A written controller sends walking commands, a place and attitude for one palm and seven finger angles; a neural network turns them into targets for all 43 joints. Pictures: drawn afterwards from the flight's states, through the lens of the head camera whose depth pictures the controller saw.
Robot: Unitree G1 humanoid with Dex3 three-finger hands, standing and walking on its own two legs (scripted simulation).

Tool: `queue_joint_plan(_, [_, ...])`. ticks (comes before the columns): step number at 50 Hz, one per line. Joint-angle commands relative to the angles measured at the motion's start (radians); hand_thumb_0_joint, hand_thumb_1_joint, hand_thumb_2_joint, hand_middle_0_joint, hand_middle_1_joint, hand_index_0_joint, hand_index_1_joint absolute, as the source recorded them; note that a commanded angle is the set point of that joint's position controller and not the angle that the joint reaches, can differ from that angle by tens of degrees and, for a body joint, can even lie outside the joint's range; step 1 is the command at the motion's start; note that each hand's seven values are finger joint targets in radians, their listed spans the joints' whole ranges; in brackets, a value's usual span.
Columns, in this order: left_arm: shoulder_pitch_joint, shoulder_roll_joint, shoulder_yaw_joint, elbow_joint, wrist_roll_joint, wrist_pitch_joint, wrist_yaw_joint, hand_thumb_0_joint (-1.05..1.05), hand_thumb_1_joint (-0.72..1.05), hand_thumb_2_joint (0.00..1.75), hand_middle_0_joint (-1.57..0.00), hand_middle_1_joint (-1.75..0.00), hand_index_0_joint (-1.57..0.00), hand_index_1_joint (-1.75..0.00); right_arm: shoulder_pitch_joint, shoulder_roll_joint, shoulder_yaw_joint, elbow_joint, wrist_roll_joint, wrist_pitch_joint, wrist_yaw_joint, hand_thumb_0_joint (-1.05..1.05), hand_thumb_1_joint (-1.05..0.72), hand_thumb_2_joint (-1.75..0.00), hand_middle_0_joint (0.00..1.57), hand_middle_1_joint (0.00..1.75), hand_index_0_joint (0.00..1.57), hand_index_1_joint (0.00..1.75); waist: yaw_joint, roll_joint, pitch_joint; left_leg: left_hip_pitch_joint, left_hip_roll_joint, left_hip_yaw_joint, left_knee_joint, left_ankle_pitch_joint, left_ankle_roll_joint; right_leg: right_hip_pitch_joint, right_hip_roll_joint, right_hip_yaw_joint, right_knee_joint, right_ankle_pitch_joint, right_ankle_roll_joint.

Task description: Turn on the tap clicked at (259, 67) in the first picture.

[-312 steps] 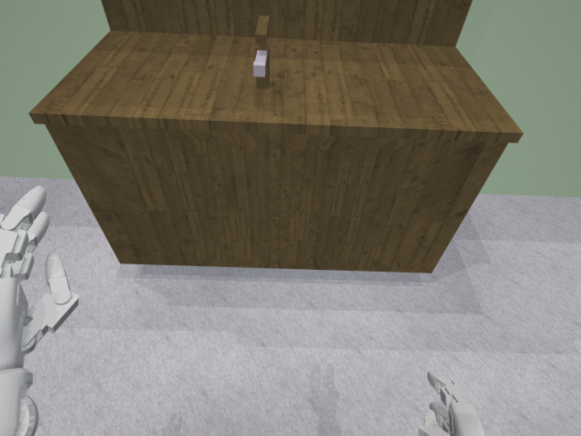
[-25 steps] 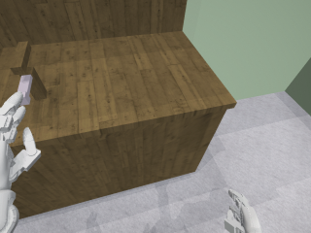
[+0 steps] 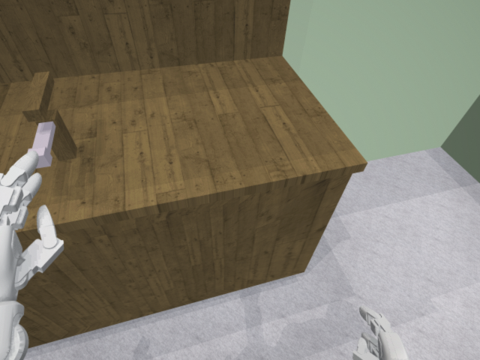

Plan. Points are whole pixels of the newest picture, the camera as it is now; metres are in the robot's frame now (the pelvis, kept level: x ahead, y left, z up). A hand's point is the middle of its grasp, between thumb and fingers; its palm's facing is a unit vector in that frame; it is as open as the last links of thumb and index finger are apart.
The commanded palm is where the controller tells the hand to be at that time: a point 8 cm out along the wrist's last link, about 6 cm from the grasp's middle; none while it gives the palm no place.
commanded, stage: shuffle to correct the standing spot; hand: left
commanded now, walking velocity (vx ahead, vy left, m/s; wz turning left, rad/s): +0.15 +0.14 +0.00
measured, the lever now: (39, 157) +0.41 +0.40 +0.09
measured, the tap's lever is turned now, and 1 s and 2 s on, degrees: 0 0 0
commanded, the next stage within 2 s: come to a stop and stand still in 0.50 s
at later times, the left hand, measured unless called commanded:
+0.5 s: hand (49, 205) +0.26 +0.28 +0.16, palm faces +0.41 -0.83 -0.38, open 7.4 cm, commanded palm +0.20 +0.31 +0.18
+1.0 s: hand (57, 206) +0.26 +0.26 +0.17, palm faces +0.42 -0.84 -0.34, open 7.4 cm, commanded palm +0.21 +0.31 +0.18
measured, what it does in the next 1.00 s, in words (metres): steps on the spot: right foot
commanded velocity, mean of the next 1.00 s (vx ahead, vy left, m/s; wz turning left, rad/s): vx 0.07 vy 0.10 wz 0.00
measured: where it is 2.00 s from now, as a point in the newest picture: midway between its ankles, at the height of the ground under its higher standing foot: outside the picture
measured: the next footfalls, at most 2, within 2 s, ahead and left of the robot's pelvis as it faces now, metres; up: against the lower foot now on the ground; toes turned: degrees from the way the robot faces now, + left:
right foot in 0.72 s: +0.17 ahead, -0.04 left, +0.00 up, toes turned +2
left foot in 1.06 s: +0.11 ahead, +0.18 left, +0.00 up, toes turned +4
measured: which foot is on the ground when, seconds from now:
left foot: down 0.00-0.74, up 0.76-1.00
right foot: down 0.00-0.38, up 0.40-0.70, down 0.72-1.00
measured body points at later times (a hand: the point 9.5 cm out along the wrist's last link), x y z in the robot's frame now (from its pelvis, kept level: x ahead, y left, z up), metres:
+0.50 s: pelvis +0.04 +0.03 -0.01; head +0.06 +0.04 +0.44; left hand +0.24 +0.32 +0.18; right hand +0.21 -0.20 -0.10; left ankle +0.03 +0.09 -0.74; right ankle -0.01 -0.10 -0.67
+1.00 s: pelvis +0.05 +0.03 +0.00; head +0.06 +0.04 +0.44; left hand +0.23 +0.31 +0.18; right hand +0.24 -0.21 -0.08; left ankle +0.08 +0.18 -0.71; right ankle +0.13 -0.05 -0.74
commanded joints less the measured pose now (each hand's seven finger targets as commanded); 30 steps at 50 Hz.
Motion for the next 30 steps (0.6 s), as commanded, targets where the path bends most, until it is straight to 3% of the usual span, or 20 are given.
queue_joint_plan(1, [-0.094,0.178,0.118,-0.211,0.002,-0.076,0.019,0.00,0.90,0.90,-0.20,-0.30,-0.20,-0.30,-0.107,-0.114,-0.045,-0.155,0.002,-0.059,-0.006,0.00,-0.90,-0.90,0.20,0.30,0.20,0.30,0.002,0.030,-0.066,0.031,0.015,-0.065,-0.059,-0.066,0.013,-0.065,-0.043,0.049,-0.013,-0.034,-0.068])
queue_joint_plan(3, [-0.111,0.193,0.132,-0.224,0.002,-0.085,0.020,0.00,0.90,0.90,-0.20,-0.30,-0.20,-0.30,-0.115,-0.121,-0.046,-0.158,0.004,-0.065,-0.008,0.00,-0.90,-0.90,0.20,0.30,0.20,0.30,-0.001,0.097,-0.065,0.040,0.039,-0.103,-0.084,-0.044,0.025,-0.074,-0.025,0.012,0.069,0.016,-0.059])
queue_joint_plan(5, [-0.108,0.176,0.124,-0.217,0.005,-0.092,0.021,0.00,0.90,0.90,-0.20,-0.30,-0.20,-0.30,-0.098,-0.122,-0.045,-0.156,0.008,-0.068,-0.006,0.00,-0.90,-0.90,0.20,0.30,0.20,0.30,0.001,0.120,-0.089,0.043,0.081,-0.165,-0.100,0.009,0.051,-0.073,-0.005,-0.029,0.166,0.057,-0.044])
queue_joint_plan(8, [-0.109,0.185,0.133,-0.246,0.005,-0.104,0.020,0.00,0.90,0.90,-0.20,-0.30,-0.20,-0.30,-0.101,-0.123,-0.045,-0.158,0.009,-0.077,-0.001,0.00,-0.90,-0.90,0.20,0.30,0.20,0.30,0.002,0.151,-0.107,0.068,0.098,-0.169,-0.073,0.119,0.064,-0.092,-0.007,-0.035,0.200,0.051,-0.043])
queue_joint_plan(10, [-0.088,0.171,0.123,-0.232,0.008,-0.109,0.022,0.00,0.90,0.90,-0.20,-0.30,-0.20,-0.30,-0.096,-0.118,-0.044,-0.152,0.008,-0.077,0.006,0.00,-0.90,-0.90,0.20,0.30,0.20,0.30,0.008,0.083,-0.124,0.020,0.087,-0.136,-0.015,0.157,0.056,-0.031,-0.030,-0.016,0.151,0.098,-0.056])
queue_joint_plan(11, [-0.081,0.174,0.128,-0.225,0.007,-0.109,0.023,0.00,0.90,0.90,-0.20,-0.30,-0.20,-0.30,-0.095,-0.116,-0.046,-0.154,0.010,-0.074,0.009,0.00,-0.90,-0.90,0.20,0.30,0.20,0.30,0.010,0.023,-0.132,-0.027,0.063,-0.100,0.039,0.145,0.042,0.017,-0.060,0.028,0.128,0.149,-0.073])
queue_joint_plan(13, [-0.073,0.203,0.149,-0.233,0.005,-0.113,0.027,0.00,0.90,0.90,-0.20,-0.30,-0.20,-0.30,-0.097,-0.105,-0.049,-0.151,0.012,-0.066,0.014,0.00,-0.90,-0.90,0.20,0.30,0.20,0.30,0.006,-0.117,-0.136,-0.118,-0.004,-0.005,0.205,0.122,0.007,0.097,-0.181,0.186,0.083,0.322,-0.134])
queue_joint_plan(14, [-0.088,0.202,0.145,-0.238,0.005,-0.114,0.029,0.00,0.90,0.90,-0.20,-0.30,-0.20,-0.30,-0.099,-0.099,-0.046,-0.147,0.012,-0.060,0.020,0.00,-0.90,-0.90,0.20,0.30,0.20,0.30,0.008,-0.187,-0.129,-0.176,-0.023,0.026,0.260,0.084,-0.005,0.137,-0.233,0.230,0.080,0.399,-0.161])
queue_joint_plan(16, [-0.107,0.215,0.162,-0.233,0.009,-0.116,0.033,0.00,0.90,0.90,-0.20,-0.30,-0.20,-0.30,-0.095,-0.097,-0.047,-0.142,0.014,-0.048,0.024,0.00,-0.90,-0.90,0.20,0.30,0.20,0.30,0.005,-0.185,-0.113,-0.171,-0.018,0.039,0.215,-0.009,-0.010,0.128,-0.258,0.218,0.118,0.425,-0.169])
queue_joint_plan(17, [-0.102,0.212,0.167,-0.233,0.007,-0.114,0.030,0.00,0.90,0.90,-0.20,-0.30,-0.20,-0.30,-0.097,-0.095,-0.047,-0.138,0.015,-0.041,0.024,0.00,-0.90,-0.90,0.20,0.30,0.20,0.30,-0.007,-0.118,-0.108,-0.069,-0.016,0.029,0.119,0.032,-0.001,0.044,-0.223,0.169,0.174,0.392,-0.140])
queue_joint_plan(18, [-0.102,0.224,0.182,-0.259,-0.001,-0.112,0.026,0.00,0.90,0.90,-0.20,-0.30,-0.20,-0.30,-0.091,-0.111,-0.054,-0.138,0.017,-0.039,0.018,0.00,-0.90,-0.90,0.20,0.30,0.20,0.30,-0.031,0.036,-0.124,0.105,-0.002,-0.022,0.019,0.178,0.020,-0.084,-0.136,0.066,0.309,0.346,-0.085])
queue_joint_plan(19, [-0.086,0.210,0.174,-0.284,-0.003,-0.113,0.023,0.00,0.90,0.90,-0.20,-0.30,-0.20,-0.30,-0.085,-0.114,-0.052,-0.140,0.021,-0.038,0.017,0.00,-0.90,-0.90,0.20,0.30,0.20,0.30,-0.041,0.226,-0.154,0.286,0.108,-0.209,-0.048,0.400,0.070,-0.280,-0.014,-0.060,0.520,0.110,-0.018])
queue_joint_plan(20, [-0.112,0.209,0.161,-0.339,0.007,-0.122,0.022,0.00,0.90,0.90,-0.20,-0.30,-0.20,-0.30,-0.084,-0.103,-0.055,-0.157,0.012,-0.045,0.023,0.00,-0.90,-0.90,0.20,0.30,0.20,0.30,-0.045,0.334,-0.158,0.406,0.217,-0.369,-0.120,0.576,0.123,-0.465,0.033,-0.043,0.714,-0.308,-0.014])
queue_joint_plan(21, [-0.110,0.213,0.169,-0.323,0.018,-0.125,0.027,0.00,0.90,0.90,-0.20,-0.30,-0.20,-0.30,-0.077,-0.093,-0.050,-0.150,-0.002,-0.056,0.027,0.00,-0.90,-0.90,0.20,0.30,0.20,0.30,-0.049,0.282,-0.134,0.431,0.250,-0.427,-0.139,0.622,0.128,-0.543,0.026,-0.008,0.834,-0.334,-0.035])
queue_joint_plan(22, [-0.114,0.206,0.155,-0.335,0.018,-0.123,0.025,0.00,0.90,0.90,-0.20,-0.30,-0.20,-0.30,-0.088,-0.102,-0.053,-0.145,-0.007,-0.058,0.032,0.00,-0.90,-0.90,0.20,0.30,0.20,0.30,-0.043,0.202,-0.129,0.385,0.253,-0.381,-0.134,0.582,0.127,-0.545,-0.005,0.009,0.878,-0.300,-0.042])
queue_joint_plan(23, [-0.107,0.222,0.175,-0.349,0.006,-0.121,0.029,0.00,0.90,0.90,-0.20,-0.30,-0.20,-0.30,-0.086,-0.100,-0.056,-0.149,0.001,-0.064,0.032,0.00,-0.90,-0.90,0.20,0.30,0.20,0.30,-0.036,0.121,-0.126,0.372,0.250,-0.340,-0.121,0.561,0.158,-0.555,-0.018,0.005,0.860,-0.278,-0.037])
queue_joint_plan(24, [-0.058,0.192,0.153,-0.308,0.012,-0.110,0.025,0.00,0.90,0.90,-0.20,-0.30,-0.20,-0.30,-0.067,-0.111,-0.066,-0.135,0.003,-0.066,0.031,0.00,-0.90,-0.90,0.20,0.30,0.20,0.30,-0.036,0.087,-0.101,0.333,0.222,-0.287,-0.123,0.524,0.170,-0.557,-0.029,-0.007,0.819,-0.227,-0.031])
queue_joint_plan(25, [-0.035,0.169,0.132,-0.307,0.011,-0.105,0.019,0.00,0.90,0.90,-0.20,-0.30,-0.20,-0.30,-0.071,-0.107,-0.065,-0.138,0.013,-0.067,0.033,0.00,-0.90,-0.90,0.20,0.30,0.20,0.30,-0.026,0.086,-0.081,0.282,0.197,-0.231,-0.140,0.485,0.166,-0.532,-0.037,-0.028,0.766,-0.183,-0.029])
queue_joint_plan(28, [0.016,0.203,0.174,-0.308,0.004,-0.113,0.018,0.00,0.90,0.90,-0.20,-0.30,-0.20,-0.30,-0.095,-0.101,-0.047,-0.146,0.012,-0.076,0.028,0.00,-0.90,-0.90,0.20,0.30,0.20,0.30,-0.004,0.166,-0.066,0.144,0.149,-0.106,-0.181,0.400,0.121,-0.369,-0.046,-0.078,0.550,-0.065,-0.026])
queue_joint_plan(30, [0.056,0.194,0.172,-0.259,-0.003,-0.112,0.019,0.00,0.90,0.90,-0.20,-0.30,-0.20,-0.30,-0.085,-0.099,-0.040,-0.145,0.006,-0.074,0.020,0.00,-0.90,-0.90,0.20,0.30,0.20,0.30,-0.006,0.166,-0.070,0.084,0.158,-0.116,-0.181,0.356,0.099,-0.265,-0.035,-0.097,0.418,-0.054,-0.029])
